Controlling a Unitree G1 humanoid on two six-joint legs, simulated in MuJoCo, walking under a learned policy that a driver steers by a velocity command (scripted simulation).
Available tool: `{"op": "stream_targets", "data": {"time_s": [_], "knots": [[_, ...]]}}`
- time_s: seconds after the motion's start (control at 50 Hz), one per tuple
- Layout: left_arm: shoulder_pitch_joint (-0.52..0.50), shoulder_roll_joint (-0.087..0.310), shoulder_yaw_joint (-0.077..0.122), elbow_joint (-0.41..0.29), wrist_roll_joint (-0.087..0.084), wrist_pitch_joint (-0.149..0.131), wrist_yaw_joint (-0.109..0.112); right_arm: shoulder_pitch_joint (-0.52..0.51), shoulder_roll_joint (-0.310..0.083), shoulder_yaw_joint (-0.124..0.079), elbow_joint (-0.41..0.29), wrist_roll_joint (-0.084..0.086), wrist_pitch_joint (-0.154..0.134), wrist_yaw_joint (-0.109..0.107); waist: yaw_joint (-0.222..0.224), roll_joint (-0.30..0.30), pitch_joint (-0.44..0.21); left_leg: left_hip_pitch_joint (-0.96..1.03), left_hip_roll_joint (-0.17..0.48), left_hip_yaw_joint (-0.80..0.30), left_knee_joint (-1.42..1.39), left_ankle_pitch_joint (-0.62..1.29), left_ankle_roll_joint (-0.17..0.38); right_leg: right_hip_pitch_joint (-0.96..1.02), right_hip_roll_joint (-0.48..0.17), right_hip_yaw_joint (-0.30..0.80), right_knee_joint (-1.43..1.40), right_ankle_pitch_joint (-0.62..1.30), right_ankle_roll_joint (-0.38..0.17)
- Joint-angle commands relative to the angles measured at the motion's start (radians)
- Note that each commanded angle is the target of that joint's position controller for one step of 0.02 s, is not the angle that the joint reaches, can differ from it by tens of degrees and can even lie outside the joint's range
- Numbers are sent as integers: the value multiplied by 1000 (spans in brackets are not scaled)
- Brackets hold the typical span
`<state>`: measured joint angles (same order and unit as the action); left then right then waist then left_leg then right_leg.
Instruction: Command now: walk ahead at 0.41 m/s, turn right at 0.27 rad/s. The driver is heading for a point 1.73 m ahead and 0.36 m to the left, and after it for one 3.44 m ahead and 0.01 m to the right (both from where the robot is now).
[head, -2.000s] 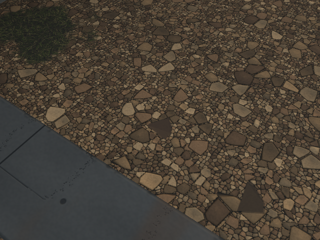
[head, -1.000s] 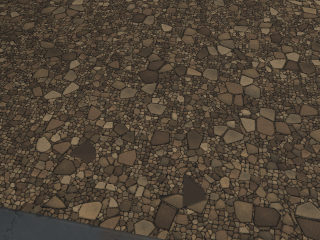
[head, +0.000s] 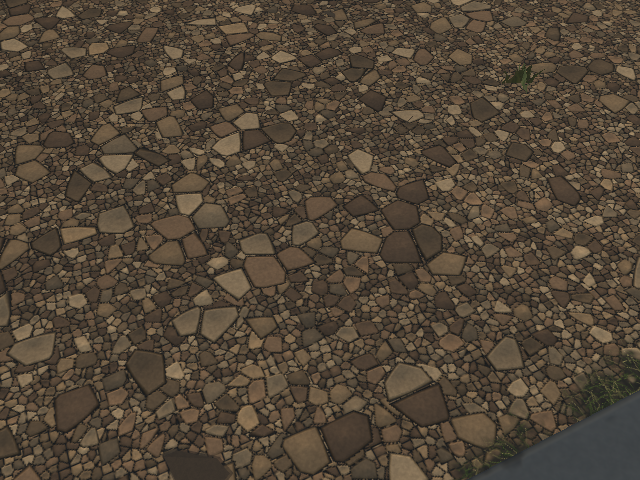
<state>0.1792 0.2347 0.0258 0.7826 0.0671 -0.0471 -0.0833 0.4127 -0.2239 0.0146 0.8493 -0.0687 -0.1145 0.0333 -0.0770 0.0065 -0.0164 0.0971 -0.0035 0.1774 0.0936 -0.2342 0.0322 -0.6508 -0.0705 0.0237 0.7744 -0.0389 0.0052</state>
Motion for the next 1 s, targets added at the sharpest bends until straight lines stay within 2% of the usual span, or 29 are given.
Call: {"op": "stream_targets", "data": {"time_s": [0.02,0.14,0.16,0.18,0.2,0.22,0.24,0.26,0.3,0.34,0.38,0.44,0.5,0.54,0.58,0.66,0.74,0.76,0.78,0.82,0.84,0.86,0.88,0.9,0.92,0.94,0.96,0.98,1.0], "knots": [[-136,43,1,-104,2,-4,3,55,-133,-35,12,-1,-6,21,13,88,109,38,302,-120,-3,438,225,-102,9,-18,-113,-9,-37],[-169,83,19,-128,-7,-15,27,33,-172,-48,68,9,17,29,91,85,102,-22,290,-137,109,459,175,212,72,-81,-271,-54,-128],[-99,118,34,-114,-22,-24,34,23,-179,-48,67,-3,14,27,133,77,41,-130,249,-112,210,574,137,426,79,-73,-228,0,-160],[76,171,55,-68,-32,-36,47,2,-133,-35,46,-4,2,27,196,8,-123,-287,150,-60,438,506,71,740,31,-21,-160,42,-215],[316,208,56,-13,-28,-31,52,165,6,8,35,-29,-12,37,217,-240,-399,-622,-14,-74,762,-79,11,1206,-234,406,-299,-106,-411],[483,171,50,37,9,-38,63,35,-62,-15,33,-18,-12,63,278,-170,-306,-775,-39,-208,1025,-322,31,1170,-272,590,-457,-216,-354],[403,188,61,55,7,-57,71,-46,-96,-34,24,2,-19,56,238,-155,-84,-845,22,-258,1132,-245,70,940,-252,448,-497,-296,-264],[292,154,56,41,-17,-62,80,-65,-121,-42,29,6,-27,29,198,-137,8,-829,81,-241,1179,-204,73,746,-248,345,-511,-272,-249],[176,32,13,23,-22,-60,92,-51,-39,-16,18,-13,-21,13,111,-78,-8,-709,149,-272,1152,-112,77,555,-243,225,-538,-82,-248],[119,-13,1,3,-8,-66,98,-56,1,-7,11,-6,-2,24,59,-60,4,-657,165,-274,1071,-68,63,475,-222,128,-601,2,-241],[123,20,12,5,-6,-76,99,-111,-25,-14,-12,-4,8,44,58,-52,40,-691,154,-251,959,-2,43,456,-200,34,-656,44,-243],[193,45,24,51,68,-70,101,-79,23,3,-16,-20,27,83,63,-13,52,-731,153,-262,1007,239,37,430,-192,-69,-598,126,-249],[264,-19,-16,108,40,-91,117,-193,-21,-7,-66,-28,24,70,106,-27,84,-950,184,-334,772,483,29,626,-196,-78,-543,27,-227],[322,1,-21,151,44,-94,112,-269,-29,-6,-79,-6,28,62,134,1,91,-914,171,-298,585,671,30,626,-139,-158,-495,-25,-208],[360,-12,-43,168,69,-85,85,-291,-4,-1,-105,-10,52,65,144,-34,122,-724,147,-237,602,787,41,460,-139,-194,-458,-111,-215],[421,-1,-59,215,43,-94,92,-358,-39,-11,-143,-24,75,56,161,-13,201,-804,156,-233,482,650,47,616,-184,-144,-355,-144,-195],[545,3,-53,276,23,-57,136,-477,12,11,-149,-32,79,64,246,40,262,-848,168,-186,304,557,11,768,-193,-136,-294,-173,-165],[376,138,21,253,-136,-21,166,-603,-25,-25,-174,183,84,71,240,53,374,-919,117,-200,348,547,4,660,-216,-164,-68,-34,-119],[393,129,11,225,-130,-5,172,-563,-25,-21,-170,177,71,81,225,105,258,-873,87,-143,295,579,9,734,-200,-205,39,121,-101],[432,92,10,233,-103,5,162,-346,-26,-41,-88,119,82,88,168,2,66,-472,44,-108,305,690,44,601,-189,-231,323,177,-80],[363,83,13,227,-100,0,145,-115,-87,-81,2,110,95,64,39,0,-48,-137,24,-90,284,781,84,441,-154,-247,586,135,-47],[289,83,16,205,-100,-17,127,101,-177,-117,68,91,109,33,-113,133,-104,198,76,-117,257,960,164,179,-6,-292,1037,-315,39],[426,2,-1,148,-82,-53,95,84,-307,-122,68,65,79,14,-21,326,-290,662,266,-359,697,1402,307,-280,13,-89,1364,-851,59],[334,103,9,66,-109,-94,79,125,-292,-132,54,70,85,8,-92,280,-511,742,337,-516,665,1287,456,-357,0,47,1348,-800,72],[233,120,15,-1,-121,-103,81,130,-254,-126,46,78,100,-10,-89,139,-522,680,350,-592,526,898,469,-433,-25,69,1267,-782,76],[195,43,-9,-50,-144,-106,89,123,-289,-135,76,82,112,-27,-29,63,-484,563,415,-778,370,349,464,-525,-42,63,1268,-691,62],[201,52,-7,-18,-142,-88,104,26,-238,-120,46,77,112,-33,22,-90,-364,310,451,-828,279,102,426,-506,-76,44,1182,-573,62],[210,72,8,5,-132,-68,116,-104,-175,-96,13,81,86,-29,86,-121,-220,28,484,-791,249,111,385,-433,-108,89,960,-415,40],[189,58,10,14,-114,-35,128,-288,-140,-75,-27,91,67,-28,166,-102,-10,-395,409,-626,182,227,313,-223,-148,88,704,-364,73]]}}
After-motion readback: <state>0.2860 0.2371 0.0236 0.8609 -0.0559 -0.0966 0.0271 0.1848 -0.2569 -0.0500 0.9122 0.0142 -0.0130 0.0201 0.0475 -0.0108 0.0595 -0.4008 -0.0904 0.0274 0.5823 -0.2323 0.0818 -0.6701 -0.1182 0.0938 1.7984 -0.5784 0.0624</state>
